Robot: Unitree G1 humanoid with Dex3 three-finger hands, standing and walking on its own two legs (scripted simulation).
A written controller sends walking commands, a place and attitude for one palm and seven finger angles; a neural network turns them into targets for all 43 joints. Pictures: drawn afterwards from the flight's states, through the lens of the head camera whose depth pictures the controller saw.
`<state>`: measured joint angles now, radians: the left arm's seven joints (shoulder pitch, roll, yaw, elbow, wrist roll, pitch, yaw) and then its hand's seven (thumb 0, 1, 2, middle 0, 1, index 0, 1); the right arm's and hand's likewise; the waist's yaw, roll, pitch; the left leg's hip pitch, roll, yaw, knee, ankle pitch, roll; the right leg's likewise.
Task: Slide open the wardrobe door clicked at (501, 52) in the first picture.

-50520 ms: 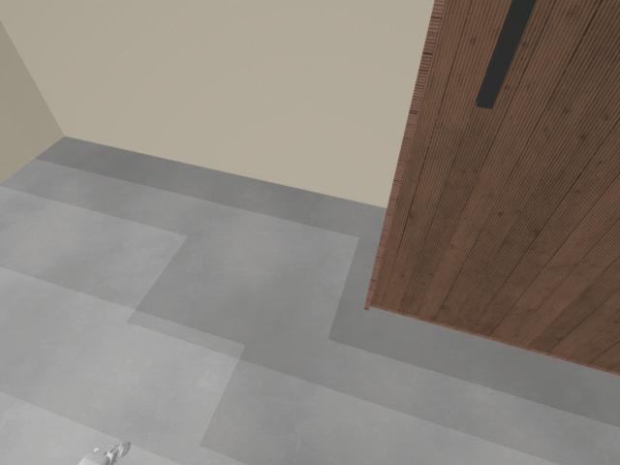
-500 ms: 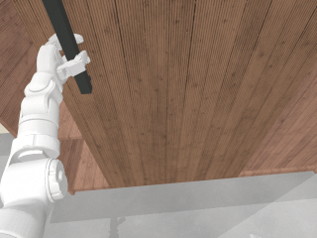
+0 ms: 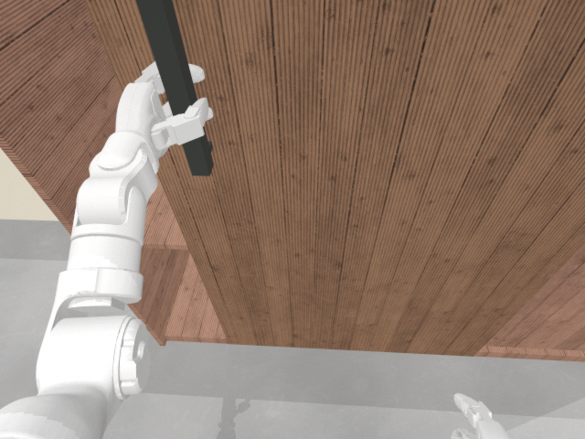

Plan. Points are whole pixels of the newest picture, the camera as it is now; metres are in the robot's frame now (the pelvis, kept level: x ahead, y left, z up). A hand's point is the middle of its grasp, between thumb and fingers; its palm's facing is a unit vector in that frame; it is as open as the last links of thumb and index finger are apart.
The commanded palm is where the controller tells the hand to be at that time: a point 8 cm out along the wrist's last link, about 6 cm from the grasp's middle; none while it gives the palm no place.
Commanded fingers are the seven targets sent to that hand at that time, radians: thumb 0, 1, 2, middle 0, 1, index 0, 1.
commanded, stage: tug the door sideways, standing still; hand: left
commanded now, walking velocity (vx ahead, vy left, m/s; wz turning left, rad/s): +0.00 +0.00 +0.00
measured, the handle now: (182, 73) +0.49 +0.18 +0.26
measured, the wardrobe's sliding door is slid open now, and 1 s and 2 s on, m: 0.24 0.27 0.45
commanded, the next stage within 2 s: step sideways, sliding the door along in 0.10 s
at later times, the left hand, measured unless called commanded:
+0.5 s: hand (203, 124) +0.45 +0.15 +0.22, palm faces +0.22 -0.96 -0.15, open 6.6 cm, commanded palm +0.42 +0.15 +0.23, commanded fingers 0.00 0.90 0.90 -0.45 -1.40 -0.45 -1.40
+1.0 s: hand (226, 123) +0.46 +0.12 +0.21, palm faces +0.37 -0.92 -0.11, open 7.1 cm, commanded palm +0.43 +0.09 +0.21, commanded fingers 0.00 0.90 0.90 -0.45 -1.40 -0.45 -1.40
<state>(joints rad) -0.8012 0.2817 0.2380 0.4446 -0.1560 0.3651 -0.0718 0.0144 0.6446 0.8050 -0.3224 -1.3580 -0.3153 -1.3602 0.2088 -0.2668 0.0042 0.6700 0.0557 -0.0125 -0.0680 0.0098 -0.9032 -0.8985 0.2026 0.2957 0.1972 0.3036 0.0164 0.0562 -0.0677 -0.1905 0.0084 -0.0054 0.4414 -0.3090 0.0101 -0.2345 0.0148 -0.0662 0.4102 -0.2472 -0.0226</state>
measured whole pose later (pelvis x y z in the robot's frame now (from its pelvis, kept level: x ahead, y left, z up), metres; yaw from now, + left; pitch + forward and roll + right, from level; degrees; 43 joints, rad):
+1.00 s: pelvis +0.04 -0.13 -0.01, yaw +6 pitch -1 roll -4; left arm -0.81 0.28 0.13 0.23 -0.06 0.01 0.10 -0.07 0.66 0.81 -0.45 -1.40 -0.14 -1.25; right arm 0.06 -0.21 -0.05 0.59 0.06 -0.10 0.02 0.01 -0.91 -0.90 0.20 0.30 0.19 0.30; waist 0.16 0.07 0.26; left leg -0.20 0.19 0.04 0.58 -0.35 -0.07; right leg -0.51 -0.01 -0.03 1.00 -0.42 0.01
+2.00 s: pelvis +0.15 -0.28 -0.02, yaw +6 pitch -2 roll +0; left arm -0.26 0.15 0.17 -0.34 -0.03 -0.04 0.18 -0.10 0.66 0.80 -0.45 -1.40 0.00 -1.11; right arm 0.01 -0.20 0.02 0.56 0.04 -0.12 0.03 0.01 -0.90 -0.90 0.20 0.30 0.20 0.30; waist 0.12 0.06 0.22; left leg -0.35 0.08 0.01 1.04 -0.65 -0.05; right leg -0.39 0.02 -0.13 0.62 -0.19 -0.09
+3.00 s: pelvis +0.04 -0.34 -0.01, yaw -9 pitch -1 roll +0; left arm -0.43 0.54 0.46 0.49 -0.04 -0.11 0.17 -0.10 0.62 0.76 -0.42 -1.38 -0.06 -1.18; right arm 0.31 -0.34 -0.05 0.72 0.05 -0.03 -0.09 0.01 -0.91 -0.90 0.20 0.29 0.19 0.30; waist -0.04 0.01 -0.03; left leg -0.26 0.03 0.09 0.53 -0.26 0.03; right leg -0.34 -0.01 -0.03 0.65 -0.36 0.01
